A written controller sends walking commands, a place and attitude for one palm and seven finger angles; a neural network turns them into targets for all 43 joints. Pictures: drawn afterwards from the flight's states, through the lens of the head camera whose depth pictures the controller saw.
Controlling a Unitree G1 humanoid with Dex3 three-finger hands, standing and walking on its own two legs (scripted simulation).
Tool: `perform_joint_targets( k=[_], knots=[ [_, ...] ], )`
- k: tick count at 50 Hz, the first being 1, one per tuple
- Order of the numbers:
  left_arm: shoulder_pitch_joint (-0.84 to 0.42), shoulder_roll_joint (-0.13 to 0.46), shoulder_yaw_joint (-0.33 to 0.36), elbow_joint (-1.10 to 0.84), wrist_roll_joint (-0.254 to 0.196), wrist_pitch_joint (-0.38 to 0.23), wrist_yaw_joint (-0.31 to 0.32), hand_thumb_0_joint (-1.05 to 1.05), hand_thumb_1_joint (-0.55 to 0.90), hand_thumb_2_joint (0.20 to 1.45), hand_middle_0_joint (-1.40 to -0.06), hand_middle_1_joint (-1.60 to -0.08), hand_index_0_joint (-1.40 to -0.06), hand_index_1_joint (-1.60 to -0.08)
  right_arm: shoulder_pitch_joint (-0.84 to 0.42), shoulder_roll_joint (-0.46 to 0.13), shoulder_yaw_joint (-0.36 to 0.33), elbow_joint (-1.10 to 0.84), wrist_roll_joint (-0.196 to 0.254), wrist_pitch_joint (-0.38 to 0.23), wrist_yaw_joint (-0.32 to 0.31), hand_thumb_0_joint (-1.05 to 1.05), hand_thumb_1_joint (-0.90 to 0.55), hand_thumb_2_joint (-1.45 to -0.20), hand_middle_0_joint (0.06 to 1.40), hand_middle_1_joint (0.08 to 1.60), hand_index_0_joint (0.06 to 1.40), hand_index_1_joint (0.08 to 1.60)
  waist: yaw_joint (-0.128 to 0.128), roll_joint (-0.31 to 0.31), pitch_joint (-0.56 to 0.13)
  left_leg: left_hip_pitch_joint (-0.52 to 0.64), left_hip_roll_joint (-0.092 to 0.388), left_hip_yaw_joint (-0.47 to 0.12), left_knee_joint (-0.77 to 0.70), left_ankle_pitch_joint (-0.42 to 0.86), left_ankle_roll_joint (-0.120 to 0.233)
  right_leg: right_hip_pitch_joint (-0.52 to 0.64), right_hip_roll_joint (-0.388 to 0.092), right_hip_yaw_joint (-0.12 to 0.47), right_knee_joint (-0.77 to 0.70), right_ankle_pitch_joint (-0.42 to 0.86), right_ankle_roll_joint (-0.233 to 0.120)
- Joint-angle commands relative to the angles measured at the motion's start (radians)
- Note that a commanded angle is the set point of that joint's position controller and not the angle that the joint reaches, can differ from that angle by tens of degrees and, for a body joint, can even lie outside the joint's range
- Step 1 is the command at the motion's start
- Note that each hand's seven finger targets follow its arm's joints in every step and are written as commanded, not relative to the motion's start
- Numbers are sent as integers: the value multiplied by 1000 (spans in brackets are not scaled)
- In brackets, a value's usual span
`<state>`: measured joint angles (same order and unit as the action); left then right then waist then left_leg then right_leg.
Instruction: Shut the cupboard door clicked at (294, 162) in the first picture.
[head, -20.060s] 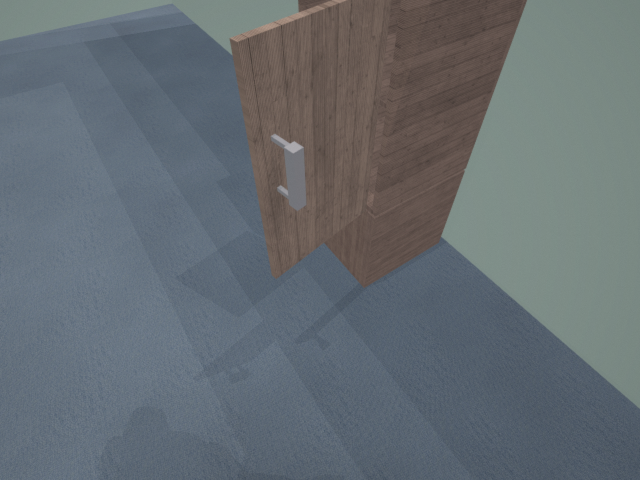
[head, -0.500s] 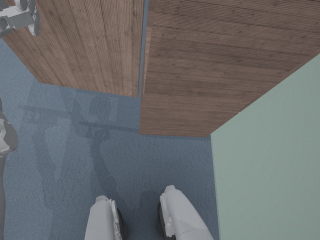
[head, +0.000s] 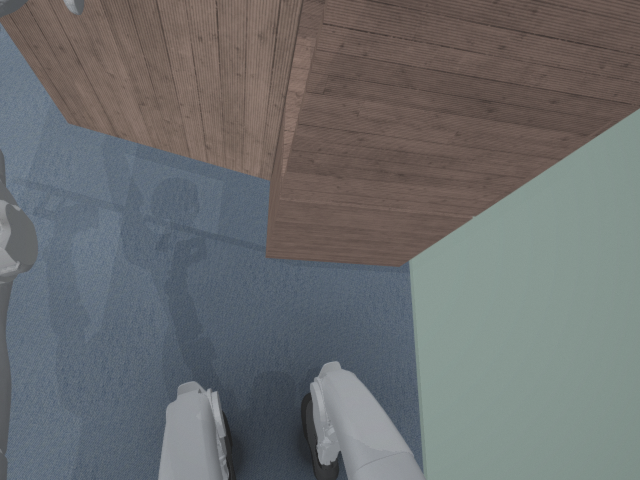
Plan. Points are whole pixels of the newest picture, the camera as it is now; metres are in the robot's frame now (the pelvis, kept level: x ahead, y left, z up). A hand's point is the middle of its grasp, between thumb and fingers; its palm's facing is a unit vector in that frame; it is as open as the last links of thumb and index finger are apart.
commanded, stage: pull the fist back off the door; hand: left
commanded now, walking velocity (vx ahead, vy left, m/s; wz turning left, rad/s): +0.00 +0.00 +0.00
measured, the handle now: out of the picture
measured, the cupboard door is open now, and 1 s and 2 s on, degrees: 79 75 75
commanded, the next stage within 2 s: draw the hand back to the body in 0.82 s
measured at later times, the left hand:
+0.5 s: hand out of the picture +0.59 +0.14 +0.14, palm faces +0.05 -1.00 -0.04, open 3.1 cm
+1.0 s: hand (87, 30) +0.53 +0.14 +0.14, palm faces +0.01 -1.00 -0.02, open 3.1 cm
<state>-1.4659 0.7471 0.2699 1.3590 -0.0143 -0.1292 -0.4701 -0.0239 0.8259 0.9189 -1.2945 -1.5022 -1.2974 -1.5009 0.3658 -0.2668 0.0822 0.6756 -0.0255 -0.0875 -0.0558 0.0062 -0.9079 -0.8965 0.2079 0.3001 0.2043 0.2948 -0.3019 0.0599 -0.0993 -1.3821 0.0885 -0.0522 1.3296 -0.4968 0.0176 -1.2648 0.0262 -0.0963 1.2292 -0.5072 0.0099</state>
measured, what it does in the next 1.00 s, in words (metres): rises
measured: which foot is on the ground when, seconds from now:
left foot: down 0.00-1.00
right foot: down 0.00-1.00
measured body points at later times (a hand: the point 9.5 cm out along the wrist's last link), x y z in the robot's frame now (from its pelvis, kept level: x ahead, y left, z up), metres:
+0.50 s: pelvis +0.03 -0.01 +0.05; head +0.18 +0.00 +0.47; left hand +0.58 +0.20 +0.15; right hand -0.04 -0.25 -0.06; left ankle +0.05 +0.11 -0.61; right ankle +0.03 -0.14 -0.61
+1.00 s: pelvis +0.03 -0.03 +0.06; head +0.14 -0.02 +0.49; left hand +0.52 +0.19 +0.14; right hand +0.11 -0.28 -0.07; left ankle +0.05 +0.11 -0.61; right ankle +0.03 -0.14 -0.61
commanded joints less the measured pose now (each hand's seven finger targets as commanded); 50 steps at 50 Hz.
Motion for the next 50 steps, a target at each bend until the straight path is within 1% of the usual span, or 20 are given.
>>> perform_joint_targets(
  k=[1,3,4,7,10,11,14,17,20,25,30,31,33,36,37,42,44,47,48,50],
  knots=[
    [-509,44,145,-200,-39,-23,329,0,900,900,-1300,-1500,-1300,-1500,310,-192,-68,-28,-35,-13,28,0,-900,-900,200,300,200,300,-67,230,-541,625,-7,-93,-160,276,16,45,30,6,-163,185,-23],
    [-516,64,146,-265,32,-56,433,0,900,900,-1300,-1500,-1300,-1500,330,-191,-73,-42,-54,-8,56,0,-900,-900,200,300,200,300,-56,250,-596,649,-13,-94,-164,301,15,63,27,10,-161,184,-21],
    [-518,79,123,-321,83,-85,456,0,900,900,-1300,-1500,-1300,-1500,338,-189,-80,-45,-60,-2,71,0,-900,-900,200,300,200,300,-45,301,-647,698,-13,-95,-161,340,8,67,23,12,-153,198,-27],
    [-447,83,103,-384,151,-145,455,0,900,900,-1300,-1500,-1300,-1500,347,-191,-98,-50,-60,24,102,0,-900,-900,200,300,200,300,-17,351,-726,828,-15,-111,-180,453,-11,89,28,12,-162,251,-43],
    [-379,9,67,-357,94,-130,381,0,900,900,-1300,-1500,-1300,-1500,341,-193,-112,-59,-39,44,106,0,-900,-900,200,300,200,300,-19,280,-687,834,-21,-99,-234,389,-9,172,39,12,-222,252,-40],
    [-347,28,93,-317,71,-113,360,0,900,900,-1300,-1500,-1300,-1500,342,-196,-109,-59,-34,48,102,0,-900,-900,200,300,200,300,-16,228,-651,780,-28,-85,-246,348,-1,215,43,16,-241,245,-37],
    [-317,65,151,-303,17,-104,330,0,900,900,-1300,-1500,-1300,-1500,339,-193,-103,-63,-21,55,87,0,-900,-900,200,300,200,300,1,168,-593,716,-36,-59,-279,314,10,290,43,25,-275,246,-32],
    [-214,96,215,-336,-5,-162,353,0,900,900,-1300,-1500,-1300,-1500,331,-179,-99,-73,-26,51,87,0,-900,-900,200,300,200,300,40,137,-556,682,-40,-27,-292,335,17,367,43,42,-294,281,-30],
    [-88,23,170,-329,16,-228,373,0,900,900,-1300,-1500,-1300,-1500,325,-165,-108,-76,-32,57,98,0,-900,-900,200,300,200,300,51,110,-500,674,-44,-7,-298,366,16,384,41,47,-296,324,-28],
    [100,-54,132,-328,-9,-249,333,0,900,900,-1300,-1500,-1300,-1500,312,-168,-132,-89,-17,87,101,0,-900,-900,200,300,200,300,82,44,-481,672,-58,28,-324,398,16,496,35,60,-318,423,-25],
    [118,-143,89,-499,-88,-282,295,0,900,900,-1300,-1500,-1300,-1500,262,-155,-147,-100,4,95,89,0,-900,-900,200,300,200,300,103,66,-542,771,-70,38,-341,460,15,559,31,68,-335,520,-21],
    [112,-121,108,-526,-96,-299,299,0,900,900,-1300,-1500,-1300,-1500,253,-155,-149,-94,5,94,84,0,-900,-900,200,300,200,300,110,56,-548,774,-69,39,-340,463,14,579,30,72,-334,533,-20],
    [72,-132,92,-598,-101,-339,310,0,900,900,-1300,-1500,-1300,-1500,234,-149,-151,-81,7,86,77,0,-900,-900,200,300,200,300,107,93,-578,819,-72,35,-330,492,13,572,27,75,-323,566,-19],
    [96,-177,47,-597,-88,-369,318,0,900,900,-1300,-1500,-1300,-1500,206,-139,-150,-64,10,82,74,0,-900,-900,200,300,200,300,107,107,-551,841,-72,32,-330,495,9,552,20,76,-317,559,-20],
    [104,-164,51,-609,-83,-377,318,0,900,900,-1300,-1500,-1300,-1500,202,-140,-150,-64,11,81,71,0,-900,-900,200,300,200,300,119,128,-555,855,-73,34,-325,509,9,549,19,78,-311,562,-24],
    [117,-205,12,-450,-80,-328,310,0,900,900,-1300,-1500,-1300,-1500,176,-145,-144,-50,19,89,65,0,-900,-900,200,300,200,300,91,58,-447,803,-73,27,-336,448,9,513,15,76,-324,511,-20],
    [148,-242,-4,-407,-91,-308,307,0,900,900,-1300,-1500,-1300,-1500,157,-144,-144,-60,20,92,65,0,-900,-900,200,300,200,300,93,27,-437,787,-74,27,-340,431,8,508,12,74,-328,496,-19],
    [120,-222,24,-392,-107,-305,307,0,900,900,-1300,-1500,-1300,-1500,150,-148,-138,-69,17,88,60,0,-900,-900,200,300,200,300,92,-6,-438,746,-78,29,-335,408,14,522,10,81,-322,490,-17],
    [174,-165,79,-422,-109,-314,306,0,900,900,-1300,-1500,-1300,-1500,143,-150,-139,-84,20,90,60,0,-900,-900,200,300,200,300,136,5,-494,755,-80,33,-342,430,9,573,7,85,-315,510,-20],
    [269,-133,114,-512,-121,-328,298,0,900,900,-1300,-1500,-1300,-1500,122,-145,-137,-124,24,93,60,0,-900,-900,200,300,200,300,183,6,-580,783,-85,49,-365,461,10,678,5,93,-323,567,-20]
  ],
)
